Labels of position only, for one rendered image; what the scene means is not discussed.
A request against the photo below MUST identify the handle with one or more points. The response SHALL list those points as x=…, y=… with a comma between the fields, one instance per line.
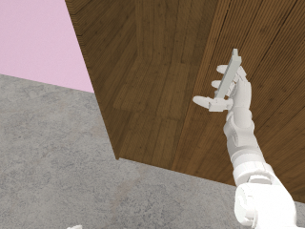
x=229, y=74

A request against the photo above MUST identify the robot right forearm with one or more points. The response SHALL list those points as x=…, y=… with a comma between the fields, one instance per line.
x=245, y=154

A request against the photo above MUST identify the robot right upper arm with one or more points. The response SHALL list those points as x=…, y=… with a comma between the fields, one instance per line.
x=264, y=206

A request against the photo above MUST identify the robot right hand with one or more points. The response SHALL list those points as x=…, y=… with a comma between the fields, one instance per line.
x=239, y=93

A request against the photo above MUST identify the wardrobe door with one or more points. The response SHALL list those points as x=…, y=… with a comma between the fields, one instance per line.
x=269, y=35
x=299, y=192

